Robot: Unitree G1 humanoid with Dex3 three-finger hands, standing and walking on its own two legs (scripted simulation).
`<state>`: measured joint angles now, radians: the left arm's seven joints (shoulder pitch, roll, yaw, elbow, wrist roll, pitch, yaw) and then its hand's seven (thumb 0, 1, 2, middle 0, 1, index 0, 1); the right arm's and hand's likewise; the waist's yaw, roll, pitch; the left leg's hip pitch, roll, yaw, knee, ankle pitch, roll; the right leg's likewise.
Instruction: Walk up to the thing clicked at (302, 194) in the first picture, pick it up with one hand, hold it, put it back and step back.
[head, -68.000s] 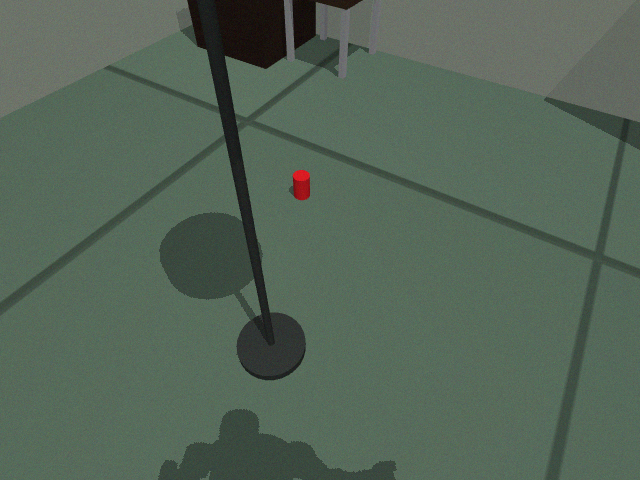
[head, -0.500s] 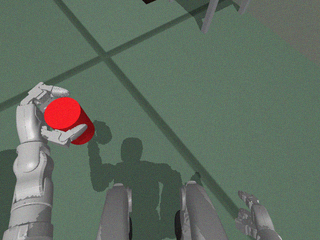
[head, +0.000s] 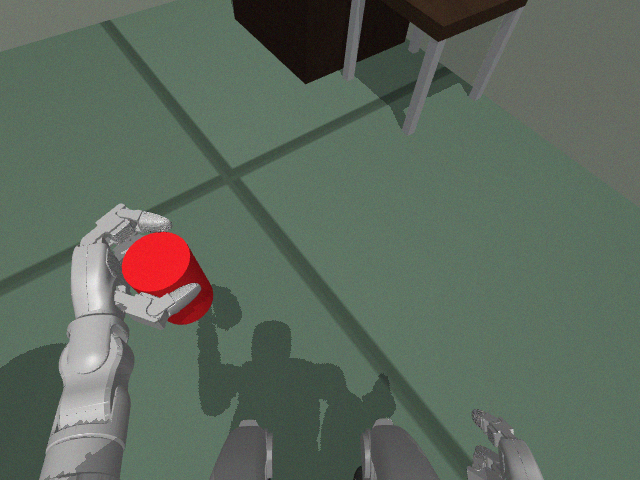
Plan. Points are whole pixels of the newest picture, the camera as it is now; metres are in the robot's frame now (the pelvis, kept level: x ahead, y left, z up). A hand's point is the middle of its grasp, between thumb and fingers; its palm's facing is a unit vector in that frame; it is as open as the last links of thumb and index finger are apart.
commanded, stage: lift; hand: left
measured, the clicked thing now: (172, 281) +0.36 +0.19 +0.00
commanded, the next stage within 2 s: hold in 0.58 s
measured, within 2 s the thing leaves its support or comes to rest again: neither
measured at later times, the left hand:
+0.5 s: hand (157, 252) +0.35 +0.18 +0.09, palm faces +0.16 -0.99 +0.00, open 10.1 cm
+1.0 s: hand (161, 239) +0.36 +0.17 +0.11, palm faces +0.15 -0.99 -0.02, open 8.3 cm
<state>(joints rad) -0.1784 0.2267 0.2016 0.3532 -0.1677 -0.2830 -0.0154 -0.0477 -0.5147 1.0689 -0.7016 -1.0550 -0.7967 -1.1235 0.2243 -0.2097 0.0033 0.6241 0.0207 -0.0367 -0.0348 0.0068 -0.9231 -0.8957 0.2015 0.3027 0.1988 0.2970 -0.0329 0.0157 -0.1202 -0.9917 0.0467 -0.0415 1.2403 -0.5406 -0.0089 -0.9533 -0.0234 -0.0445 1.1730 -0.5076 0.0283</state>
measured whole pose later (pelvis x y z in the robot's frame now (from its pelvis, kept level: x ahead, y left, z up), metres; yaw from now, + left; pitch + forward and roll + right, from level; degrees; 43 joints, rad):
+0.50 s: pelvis +0.01 -0.01 +0.04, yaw +0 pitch +11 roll -2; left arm -0.14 0.19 0.18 0.37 -0.16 -0.31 -0.02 -0.04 -0.52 1.07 -0.71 -1.05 -0.80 -1.12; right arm 0.23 -0.21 0.00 0.64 0.01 -0.04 -0.03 0.01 -0.93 -0.90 0.20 0.30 0.20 0.30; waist -0.03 0.01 -0.08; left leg -0.75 0.05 -0.03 1.03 -0.47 -0.02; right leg -0.72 -0.02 -0.04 0.97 -0.44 0.02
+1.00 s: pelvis +0.02 -0.01 +0.05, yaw +0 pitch +8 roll -2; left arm -0.13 0.18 0.16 0.38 -0.14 -0.31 -0.01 -0.03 -0.37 0.94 -0.65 -1.03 -1.02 -1.21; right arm 0.23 -0.21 -0.01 0.65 0.00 -0.03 -0.02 0.01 -0.92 -0.90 0.20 0.30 0.20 0.30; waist -0.02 0.02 -0.05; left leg -0.63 0.05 -0.02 0.93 -0.45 -0.02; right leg -0.61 -0.02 -0.03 0.88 -0.42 0.02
